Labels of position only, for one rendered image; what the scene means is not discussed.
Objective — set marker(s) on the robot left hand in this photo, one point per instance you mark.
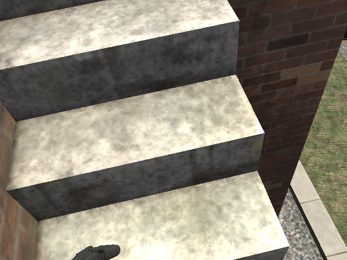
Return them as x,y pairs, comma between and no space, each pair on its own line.
102,252

